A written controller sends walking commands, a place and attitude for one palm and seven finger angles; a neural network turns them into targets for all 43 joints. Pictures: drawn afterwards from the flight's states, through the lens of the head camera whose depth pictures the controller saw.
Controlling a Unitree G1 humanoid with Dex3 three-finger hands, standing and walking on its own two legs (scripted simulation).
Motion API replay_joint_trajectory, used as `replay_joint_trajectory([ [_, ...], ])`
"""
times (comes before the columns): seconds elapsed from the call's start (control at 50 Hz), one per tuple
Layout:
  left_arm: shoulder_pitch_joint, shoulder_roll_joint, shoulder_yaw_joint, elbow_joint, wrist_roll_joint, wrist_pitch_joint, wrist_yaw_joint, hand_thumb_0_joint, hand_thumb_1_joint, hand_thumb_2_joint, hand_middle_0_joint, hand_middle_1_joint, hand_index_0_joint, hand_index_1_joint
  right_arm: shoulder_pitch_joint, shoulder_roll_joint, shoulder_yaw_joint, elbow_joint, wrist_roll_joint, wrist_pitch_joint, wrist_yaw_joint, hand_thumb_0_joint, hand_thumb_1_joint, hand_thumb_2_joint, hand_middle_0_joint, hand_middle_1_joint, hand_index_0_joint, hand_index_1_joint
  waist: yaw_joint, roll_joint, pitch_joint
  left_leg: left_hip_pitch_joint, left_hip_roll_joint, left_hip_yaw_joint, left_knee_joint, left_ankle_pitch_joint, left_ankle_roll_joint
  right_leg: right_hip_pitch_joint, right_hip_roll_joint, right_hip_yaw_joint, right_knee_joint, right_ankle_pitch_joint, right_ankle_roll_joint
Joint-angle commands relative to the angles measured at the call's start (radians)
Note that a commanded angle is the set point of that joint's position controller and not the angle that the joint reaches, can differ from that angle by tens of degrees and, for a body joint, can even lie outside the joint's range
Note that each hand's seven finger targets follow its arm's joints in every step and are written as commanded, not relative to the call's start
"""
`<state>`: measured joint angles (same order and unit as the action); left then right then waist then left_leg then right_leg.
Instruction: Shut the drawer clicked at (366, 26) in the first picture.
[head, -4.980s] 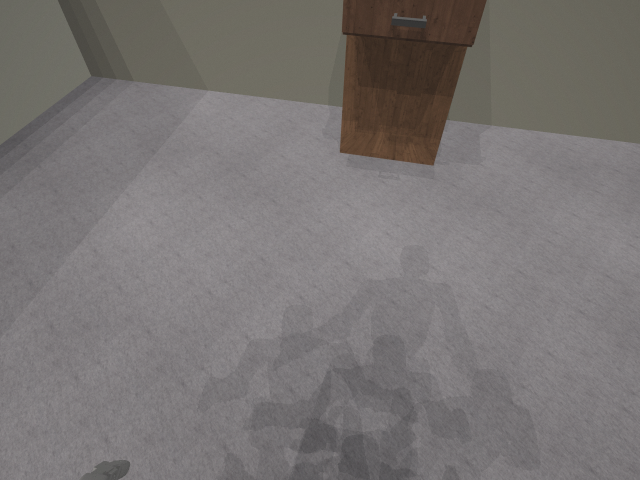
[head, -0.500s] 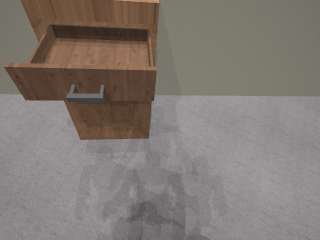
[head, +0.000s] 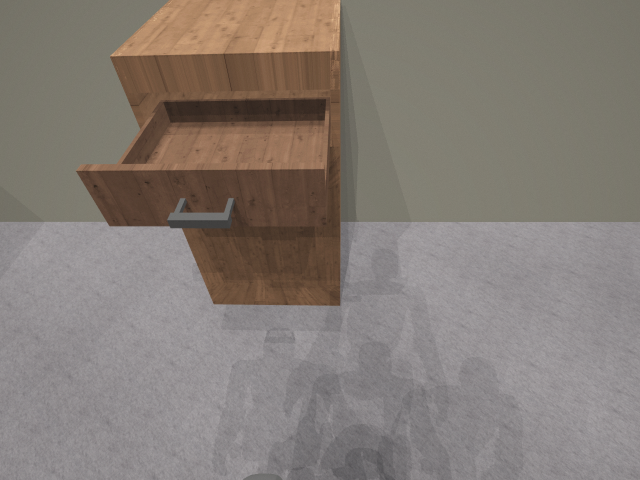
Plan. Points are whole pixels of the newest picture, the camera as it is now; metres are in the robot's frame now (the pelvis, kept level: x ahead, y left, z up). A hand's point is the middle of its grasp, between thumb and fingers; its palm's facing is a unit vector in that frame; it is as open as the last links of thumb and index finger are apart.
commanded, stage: take the last steps up to it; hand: left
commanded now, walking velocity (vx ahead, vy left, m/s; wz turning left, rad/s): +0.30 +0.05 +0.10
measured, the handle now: (203, 212) +0.55 +0.25 +0.01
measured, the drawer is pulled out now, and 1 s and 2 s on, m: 0.29 0.29 0.29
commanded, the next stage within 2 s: come to a stop and stand still in 0.74 s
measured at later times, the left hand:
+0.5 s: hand out of the picture +0.09 +0.26 -0.18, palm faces +0.08 -0.98 -0.18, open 7.3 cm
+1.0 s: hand (213, 380) +0.32 +0.22 -0.17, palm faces +0.04 -0.97 -0.24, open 7.1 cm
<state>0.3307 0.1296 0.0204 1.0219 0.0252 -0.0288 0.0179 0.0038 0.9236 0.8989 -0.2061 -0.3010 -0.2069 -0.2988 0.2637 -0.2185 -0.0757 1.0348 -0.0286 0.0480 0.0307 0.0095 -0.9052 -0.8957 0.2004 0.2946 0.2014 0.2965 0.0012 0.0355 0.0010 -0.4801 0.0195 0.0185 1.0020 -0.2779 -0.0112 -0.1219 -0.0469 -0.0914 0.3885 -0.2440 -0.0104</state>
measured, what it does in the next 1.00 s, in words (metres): walks ahead: left foot, then right foot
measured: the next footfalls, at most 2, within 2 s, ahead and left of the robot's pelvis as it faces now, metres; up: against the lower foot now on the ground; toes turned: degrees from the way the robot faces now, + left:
left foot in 0.30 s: +0.13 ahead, +0.18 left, +0.00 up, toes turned +11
right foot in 0.76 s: +0.33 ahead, -0.05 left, +0.00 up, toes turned -7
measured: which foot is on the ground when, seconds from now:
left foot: up 0.00-0.28, down 0.30-0.76, up 0.78-1.00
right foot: down 0.00-0.30, up 0.32-0.74, down 0.76-1.00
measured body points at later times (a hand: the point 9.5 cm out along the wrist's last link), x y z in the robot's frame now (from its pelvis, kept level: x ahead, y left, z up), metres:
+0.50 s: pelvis +0.11 +0.08 +0.00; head +0.12 +0.09 +0.45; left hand +0.09 +0.31 -0.17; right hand +0.16 -0.15 -0.15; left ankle +0.09 +0.17 -0.75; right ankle +0.12 -0.05 -0.67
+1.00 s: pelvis +0.25 +0.03 -0.01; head +0.27 +0.02 +0.44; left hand +0.31 +0.27 -0.15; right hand +0.26 -0.19 -0.17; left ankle +0.26 +0.18 -0.70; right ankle +0.29 -0.05 -0.75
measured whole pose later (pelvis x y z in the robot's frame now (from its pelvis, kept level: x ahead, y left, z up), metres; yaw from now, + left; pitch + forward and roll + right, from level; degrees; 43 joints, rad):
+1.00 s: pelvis +0.25 +0.03 -0.01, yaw +1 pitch -1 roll +0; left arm 0.18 0.16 0.03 1.04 0.02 -0.03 0.03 -0.02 0.95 0.90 -0.21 -0.30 -0.21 -0.30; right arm 0.26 -0.16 -0.04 1.08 -0.01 0.01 -0.02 0.01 -0.91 -0.90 0.20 0.29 0.20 0.30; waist -0.01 0.03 0.06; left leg -0.40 0.08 0.05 0.86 -0.38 -0.04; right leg -0.26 -0.01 -0.15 0.45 -0.18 -0.07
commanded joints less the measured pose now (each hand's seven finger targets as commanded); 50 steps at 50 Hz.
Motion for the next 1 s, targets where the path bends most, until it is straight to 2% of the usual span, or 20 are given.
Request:
replay_joint_trajectory([
  [0.0,0.083,0.162,0.038,-0.015,-0.002,-0.037,0.007,0.000,0.900,0.900,-0.200,-0.300,-0.200,-0.300,-0.060,-0.037,-0.010,-0.070,0.000,-0.034,0.003,0.000,-0.900,-0.900,0.200,0.300,0.200,0.300,0.026,-0.166,0.119,-0.148,0.059,0.004,0.018,0.063,-0.021,-0.001,-0.250,0.191,-0.263,-0.150,-0.083],
  [0.14,0.160,0.183,0.043,0.053,0.010,-0.037,0.003,0.000,0.900,0.900,-0.200,-0.300,-0.200,-0.300,-0.161,-0.002,0.012,-0.096,0.006,-0.057,0.009,0.000,-0.900,-0.900,0.200,0.300,0.200,0.300,0.065,-0.207,0.137,-0.044,0.059,0.073,-0.286,-0.023,-0.006,0.017,-0.274,0.154,-0.229,-0.061,-0.113],
  [0.18,0.153,0.189,0.046,0.064,0.008,-0.031,0.003,0.000,0.900,0.900,-0.200,-0.300,-0.200,-0.300,-0.142,0.006,0.019,-0.088,0.009,-0.068,0.007,0.000,-0.900,-0.900,0.200,0.300,0.200,0.300,0.056,-0.231,0.117,0.061,0.040,0.099,-0.378,-0.025,0.005,-0.007,-0.257,0.128,-0.176,0.000,-0.105],
  [0.22,0.120,0.186,0.049,0.068,0.000,-0.023,0.003,0.000,0.900,0.900,-0.200,-0.300,-0.200,-0.300,-0.038,-0.008,0.019,-0.048,0.009,-0.082,-0.003,0.000,-0.900,-0.900,0.200,0.300,0.200,0.300,0.002,-0.182,0.076,0.289,0.008,0.149,-0.525,0.055,0.008,-0.100,-0.209,0.071,-0.079,-0.004,-0.072],
  [0.24,0.113,0.159,0.045,0.068,-0.002,-0.019,0.001,0.000,0.900,0.900,-0.200,-0.300,-0.200,-0.300,0.067,-0.049,0.011,-0.012,0.008,-0.093,-0.014,0.000,-0.900,-0.900,0.200,0.300,0.200,0.300,-0.042,-0.072,0.021,0.457,0.024,0.121,-0.590,0.039,0.015,-0.156,-0.163,0.031,0.076,0.032,-0.048],
  [0.26,0.134,0.103,0.036,0.054,-0.009,-0.017,-0.006,0.000,0.900,0.900,-0.200,-0.300,-0.200,-0.300,0.179,-0.144,-0.013,0.019,-0.001,-0.102,-0.028,0.000,-0.900,-0.900,0.200,0.300,0.200,0.300,-0.079,0.142,-0.063,0.646,0.232,-0.131,-0.628,0.016,0.079,-0.327,-0.074,-0.050,0.327,-0.092,-0.002],
  [0.28,0.080,0.071,0.024,0.017,-0.007,-0.020,-0.008,0.000,0.900,0.900,-0.200,-0.300,-0.200,-0.300,0.284,-0.221,-0.028,0.040,0.001,-0.097,-0.038,0.000,-0.900,-0.900,0.200,0.300,0.200,0.300,-0.114,0.264,-0.065,0.676,0.404,-0.360,-0.738,0.030,0.167,-0.486,-0.003,-0.061,0.568,-0.345,0.019],
  [0.3,0.026,0.091,0.026,-0.009,-0.001,-0.012,-0.001,0.000,0.900,0.900,-0.200,-0.300,-0.200,-0.300,0.291,-0.217,-0.023,0.047,0.001,-0.092,-0.046,0.000,-0.900,-0.900,0.200,0.300,0.200,0.300,-0.122,0.232,-0.052,0.620,0.436,-0.408,-0.766,-0.053,0.203,-0.530,-0.024,0.021,0.717,-0.369,0.000],
  [0.34,-0.050,0.097,0.037,0.001,-0.002,-0.015,-0.015,0.000,0.900,0.900,-0.200,-0.300,-0.200,-0.300,0.165,-0.112,-0.001,0.024,0.004,-0.100,-0.051,0.000,-0.900,-0.900,0.200,0.300,0.200,0.300,-0.082,0.129,0.078,0.456,0.366,-0.279,-0.800,-0.038,0.194,-0.564,-0.088,0.064,0.799,-0.198,-0.006],
  [0.4,0.012,0.060,0.038,0.040,0.002,-0.001,-0.027,0.000,0.900,0.900,-0.200,-0.300,-0.200,-0.300,0.092,-0.024,0.018,0.015,0.009,-0.125,-0.057,0.000,-0.900,-0.900,0.200,0.300,0.200,0.300,-0.008,0.081,0.094,0.352,0.275,-0.081,-0.819,0.207,0.152,-0.451,-0.096,0.047,0.726,-0.053,0.016],
  [0.5,-0.053,0.075,0.038,-0.001,0.001,0.019,-0.027,0.000,0.900,0.900,-0.200,-0.300,-0.200,-0.300,0.106,-0.039,0.019,0.021,0.011,-0.130,-0.057,0.000,-0.900,-0.900,0.200,0.300,0.200,0.300,0.009,0.065,0.104,0.375,0.270,-0.025,-0.838,0.295,0.180,-0.468,-0.099,0.044,0.567,0.015,0.035],
  [0.62,-0.207,0.078,0.037,-0.067,-0.002,0.013,-0.028,0.000,0.900,0.900,-0.200,-0.300,-0.200,-0.300,0.146,-0.061,0.012,0.054,-0.004,-0.115,-0.055,0.000,-0.900,-0.900,0.200,0.300,0.200,0.300,-0.025,0.073,0.138,0.395,0.276,-0.005,-0.768,0.378,0.170,-0.377,-0.055,-0.003,0.307,0.003,0.011],
  [0.68,-0.117,0.094,0.044,-0.038,0.000,0.000,-0.026,0.000,0.900,0.900,-0.200,-0.300,-0.200,-0.300,0.138,-0.067,0.010,0.066,-0.001,-0.104,-0.055,0.000,-0.900,-0.900,0.200,0.300,0.200,0.300,0.021,0.045,0.078,0.371,0.234,0.038,-0.613,0.420,0.125,-0.161,0.006,-0.055,0.165,0.066,-0.009],
  [0.7,-0.026,0.129,0.051,-0.010,0.002,-0.011,-0.022,0.000,0.900,0.900,-0.200,-0.300,-0.200,-0.300,0.142,-0.052,0.013,0.070,0.005,-0.106,-0.052,0.000,-0.900,-0.900,0.200,0.300,0.200,0.300,0.060,-0.023,0.028,0.313,0.190,0.063,-0.476,0.425,0.094,0.003,0.005,-0.031,0.098,0.129,-0.019],
  [0.72,0.097,0.206,0.070,0.030,0.008,-0.027,-0.012,0.000,0.900,0.900,-0.200,-0.300,-0.200,-0.300,0.155,-0.021,0.019,0.062,0.016,-0.110,-0.047,0.000,-0.900,-0.900,0.200,0.300,0.200,0.300,0.108,-0.169,-0.074,0.142,0.111,0.130,-0.237,0.234,0.047,0.232,-0.171,0.171,0.086,0.275,-0.079],
  [0.74,0.178,0.298,0.086,0.045,-0.005,-0.028,-0.008,0.000,0.900,0.900,-0.200,-0.300,-0.200,-0.300,0.181,0.012,0.026,0.036,0.024,-0.108,-0.046,0.000,-0.900,-0.900,0.200,0.300,0.200,0.300,0.100,-0.335,-0.149,-0.011,-0.003,0.145,0.051,-0.302,0.009,0.336,-0.394,0.450,-0.027,0.483,-0.202],
  [0.76,0.147,0.290,0.081,0.038,-0.016,-0.031,-0.003,0.000,0.900,0.900,-0.200,-0.300,-0.200,-0.300,0.153,-0.013,0.023,0.039,0.024,-0.096,-0.052,0.000,-0.900,-0.900,0.200,0.300,0.200,0.300,0.104,-0.294,-0.177,-0.012,0.025,0.015,0.181,-0.335,0.017,0.257,-0.398,0.474,-0.075,0.428,-0.236],
  [0.82,-0.056,0.178,0.054,-0.013,-0.014,-0.024,0.012,0.000,0.900,0.900,-0.200,-0.300,-0.200,-0.300,0.079,0.017,0.020,0.037,0.013,-0.079,-0.047,0.000,-0.900,-0.900,0.200,0.300,0.200,0.300,0.028,-0.071,0.000,-0.020,0.100,-0.018,0.200,-0.151,0.009,-0.020,-0.309,0.277,-0.126,0.282,-0.200],
  [0.86,-0.121,0.129,0.030,-0.020,-0.008,-0.029,0.015,0.000,0.900,0.900,-0.200,-0.300,-0.200,-0.300,0.141,0.054,0.036,0.064,0.013,-0.054,-0.051,0.000,-0.900,-0.900,0.200,0.300,0.200,0.300,-0.032,-0.078,0.017,0.102,0.099,-0.006,0.044,-0.104,-0.020,-0.163,-0.259,0.139,-0.130,0.447,-0.154],
  [0.98,-0.107,0.183,0.038,-0.017,-0.004,0.006,0.024,0.000,0.900,0.900,-0.200,-0.300,-0.200,-0.300,0.083,0.035,0.035,0.034,0.024,-0.018,-0.052,0.000,-0.900,-0.900,0.200,0.300,0.200,0.300,0.000,-0.142,-0.020,0.158,0.042,0.024,-0.216,-0.097,-0.040,-0.116,-0.242,0.146,-0.082,0.484,-0.169],
])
